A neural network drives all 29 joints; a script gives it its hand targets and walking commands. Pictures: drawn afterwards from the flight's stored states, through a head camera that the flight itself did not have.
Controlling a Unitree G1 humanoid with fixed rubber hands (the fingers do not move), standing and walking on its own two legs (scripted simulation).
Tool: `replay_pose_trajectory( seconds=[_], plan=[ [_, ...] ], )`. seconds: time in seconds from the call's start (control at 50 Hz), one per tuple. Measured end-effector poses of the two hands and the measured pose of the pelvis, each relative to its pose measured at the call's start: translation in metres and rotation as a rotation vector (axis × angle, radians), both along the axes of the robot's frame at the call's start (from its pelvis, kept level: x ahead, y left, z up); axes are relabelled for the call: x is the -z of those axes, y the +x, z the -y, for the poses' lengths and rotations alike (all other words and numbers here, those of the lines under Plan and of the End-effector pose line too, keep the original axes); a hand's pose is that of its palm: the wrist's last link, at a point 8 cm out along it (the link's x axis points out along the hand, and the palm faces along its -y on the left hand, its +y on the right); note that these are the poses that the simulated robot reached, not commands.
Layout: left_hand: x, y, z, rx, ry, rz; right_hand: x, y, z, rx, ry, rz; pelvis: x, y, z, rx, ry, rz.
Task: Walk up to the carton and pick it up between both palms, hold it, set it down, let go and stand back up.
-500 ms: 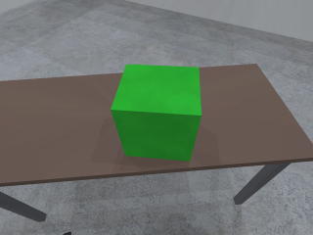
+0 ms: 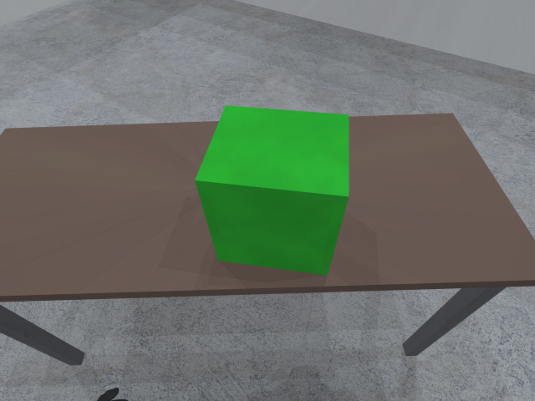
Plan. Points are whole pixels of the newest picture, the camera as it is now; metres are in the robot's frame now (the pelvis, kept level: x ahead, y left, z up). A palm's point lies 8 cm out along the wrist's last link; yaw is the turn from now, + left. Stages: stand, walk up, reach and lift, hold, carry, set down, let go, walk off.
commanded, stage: walk up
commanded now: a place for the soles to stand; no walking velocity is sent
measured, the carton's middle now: (278, 193) +0.45 +0.00 +0.02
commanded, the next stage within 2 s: reach and lift in 0.48 s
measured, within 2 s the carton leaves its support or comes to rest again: neither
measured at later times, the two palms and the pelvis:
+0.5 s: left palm out of the picture +0.07 +0.30 -0.12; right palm out of the picture +0.09 -0.29 -0.12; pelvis +0.01 +0.00 +0.00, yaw +2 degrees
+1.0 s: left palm (114, 373) +0.17 +0.27 -0.09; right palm (459, 395) +0.14 -0.26 -0.09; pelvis +0.00 -0.01 -0.01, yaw -4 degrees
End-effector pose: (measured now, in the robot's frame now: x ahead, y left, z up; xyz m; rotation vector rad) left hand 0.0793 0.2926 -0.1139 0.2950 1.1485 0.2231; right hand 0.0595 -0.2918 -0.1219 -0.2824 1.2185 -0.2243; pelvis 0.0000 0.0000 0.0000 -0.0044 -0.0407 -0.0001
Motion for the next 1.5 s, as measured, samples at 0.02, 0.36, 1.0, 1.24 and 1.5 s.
replay_pose_trajectory(
  seconds=[0.02, 0.36, 1.0, 1.24, 1.5],
  plan=[
    [0.000, -0.001, 0.000, -0.001, 0.000, 0.000, 0.000, 0.000, 0.000, -0.002, 0.000, 0.000, 0.000, 0.000, 0.000, -0.001, 0.000, 0.001],
    [0.004, -0.009, -0.003, -0.043, -0.008, -0.007, 0.000, 0.015, -0.004, -0.037, -0.004, -0.003, 0.001, 0.007, -0.001, -0.034, -0.002, 0.009],
    [-0.027, 0.089, 0.025, 0.003, -0.046, 0.104, -0.034, 0.077, -0.036, -0.070, 0.053, 0.359, 0.008, 0.004, 0.006, 0.065, 0.008, 0.059],
    [-0.042, 0.092, 0.027, 0.051, -0.087, 0.233, -0.043, 0.080, -0.075, -0.037, 0.103, 0.467, 0.003, 0.008, -0.005, 0.074, 0.000, 0.034],
    [-0.057, 0.111, 0.036, 0.096, -0.150, 0.387, -0.067, 0.099, -0.083, -0.006, 0.101, 0.600, 0.000, 0.018, -0.018, 0.082, -0.007, 0.049]
  ],
)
